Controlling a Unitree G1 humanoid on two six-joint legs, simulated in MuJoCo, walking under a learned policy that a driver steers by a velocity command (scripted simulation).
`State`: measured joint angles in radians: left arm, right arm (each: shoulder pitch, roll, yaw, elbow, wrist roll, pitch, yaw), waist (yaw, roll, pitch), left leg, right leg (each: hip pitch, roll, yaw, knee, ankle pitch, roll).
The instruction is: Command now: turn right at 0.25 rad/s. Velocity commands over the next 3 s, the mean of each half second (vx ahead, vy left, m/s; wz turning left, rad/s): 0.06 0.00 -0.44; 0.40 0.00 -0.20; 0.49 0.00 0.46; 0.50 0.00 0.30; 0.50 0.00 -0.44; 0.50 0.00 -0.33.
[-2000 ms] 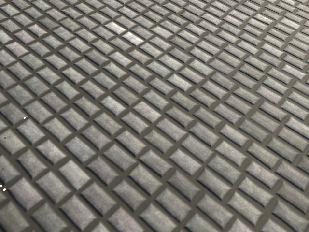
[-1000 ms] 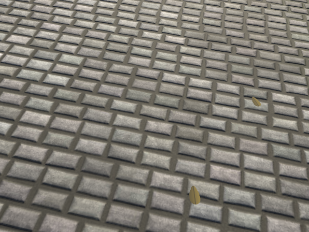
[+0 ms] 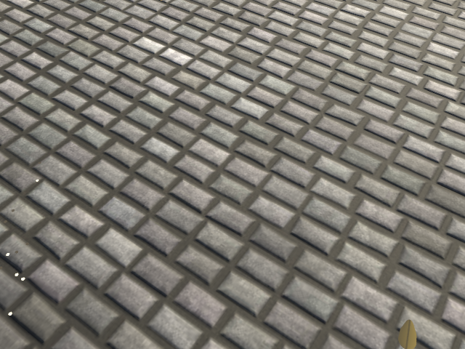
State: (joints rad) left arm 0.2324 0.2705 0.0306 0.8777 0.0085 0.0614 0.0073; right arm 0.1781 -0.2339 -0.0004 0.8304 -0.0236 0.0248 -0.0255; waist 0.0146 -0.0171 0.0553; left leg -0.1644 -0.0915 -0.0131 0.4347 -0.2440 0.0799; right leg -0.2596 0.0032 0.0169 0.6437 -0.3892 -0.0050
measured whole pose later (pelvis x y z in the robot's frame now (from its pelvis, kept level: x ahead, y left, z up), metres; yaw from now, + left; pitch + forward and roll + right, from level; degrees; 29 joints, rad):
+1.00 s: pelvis +0.18 -0.10 -0.01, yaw -21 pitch +1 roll +0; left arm 0.06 0.22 0.02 0.79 0.04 -0.06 -0.02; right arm 0.48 -0.22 -0.02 0.98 0.00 -0.05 0.01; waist -0.08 0.01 0.06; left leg -0.20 0.02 -0.02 1.01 -0.41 0.07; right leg -0.38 0.02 -0.09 0.56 -0.21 -0.07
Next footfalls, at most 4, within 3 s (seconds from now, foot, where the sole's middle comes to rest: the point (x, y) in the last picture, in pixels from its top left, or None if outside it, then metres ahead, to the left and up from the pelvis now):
0.06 right None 0.02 -0.11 -0.78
0.42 left None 0.06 0.10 -0.78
0.92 right None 0.24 -0.21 -0.78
1.46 left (285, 325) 0.57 -0.12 -0.78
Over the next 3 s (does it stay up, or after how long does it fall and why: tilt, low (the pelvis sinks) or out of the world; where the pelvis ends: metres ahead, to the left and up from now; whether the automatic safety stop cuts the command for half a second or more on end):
stays up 1.23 -0.27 0.00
